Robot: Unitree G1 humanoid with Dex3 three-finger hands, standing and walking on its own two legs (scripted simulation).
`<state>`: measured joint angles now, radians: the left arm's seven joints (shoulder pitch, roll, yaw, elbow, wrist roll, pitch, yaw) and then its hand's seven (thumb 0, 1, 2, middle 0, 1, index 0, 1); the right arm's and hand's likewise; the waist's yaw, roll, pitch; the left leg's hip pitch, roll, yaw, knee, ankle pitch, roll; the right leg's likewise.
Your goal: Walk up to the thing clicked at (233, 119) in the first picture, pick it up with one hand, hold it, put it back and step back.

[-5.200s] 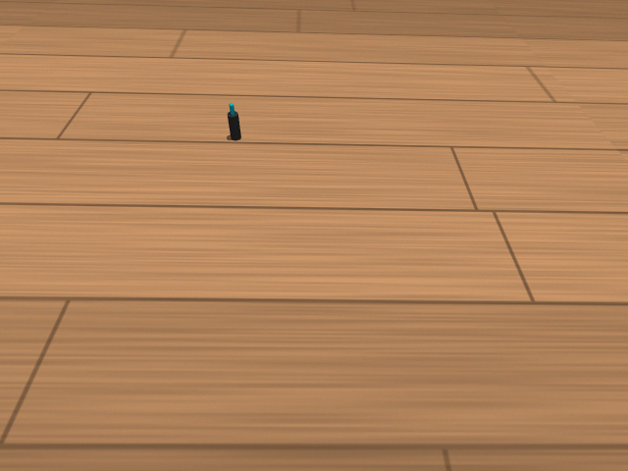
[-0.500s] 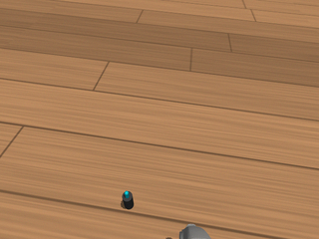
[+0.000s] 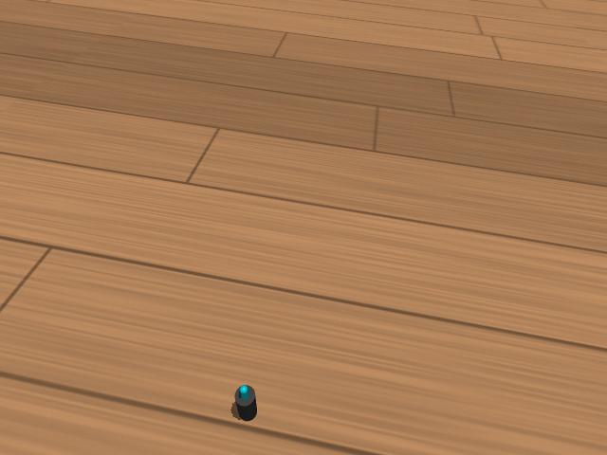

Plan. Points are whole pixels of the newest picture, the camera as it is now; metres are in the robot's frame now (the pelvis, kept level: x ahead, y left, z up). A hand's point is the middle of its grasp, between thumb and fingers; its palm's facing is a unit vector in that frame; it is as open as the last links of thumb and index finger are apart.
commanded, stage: walk up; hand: left
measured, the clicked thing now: (245, 400) +0.39 +0.14 -0.65
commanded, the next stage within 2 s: stand in 1.44 s
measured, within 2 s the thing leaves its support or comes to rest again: neither
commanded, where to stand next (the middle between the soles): +0.08 +0.00 m, yaw -1 degrees
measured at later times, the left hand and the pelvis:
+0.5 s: hand out of the picture +0.10 +0.26 -0.13, palm faces -0.02 -0.93 -0.36, open 7.4 cm; pelvis +0.03 +0.00 +0.02, yaw +0 degrees
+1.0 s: hand out of the picture +0.14 +0.24 -0.14, palm faces -0.06 -0.94 -0.33, open 7.4 cm; pelvis +0.04 +0.00 +0.02, yaw -2 degrees
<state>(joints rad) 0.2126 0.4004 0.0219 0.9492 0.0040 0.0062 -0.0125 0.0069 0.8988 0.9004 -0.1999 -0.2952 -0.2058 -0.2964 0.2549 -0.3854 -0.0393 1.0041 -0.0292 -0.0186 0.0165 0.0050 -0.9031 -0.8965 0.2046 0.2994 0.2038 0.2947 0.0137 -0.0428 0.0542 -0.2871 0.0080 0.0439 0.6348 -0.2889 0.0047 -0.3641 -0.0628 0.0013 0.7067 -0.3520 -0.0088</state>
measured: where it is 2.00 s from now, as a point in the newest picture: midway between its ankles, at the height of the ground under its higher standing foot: outside the picture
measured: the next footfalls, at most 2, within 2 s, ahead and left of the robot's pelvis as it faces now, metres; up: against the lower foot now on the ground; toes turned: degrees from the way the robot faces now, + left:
none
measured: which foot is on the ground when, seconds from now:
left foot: down 0.00-1.00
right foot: down 0.00-1.00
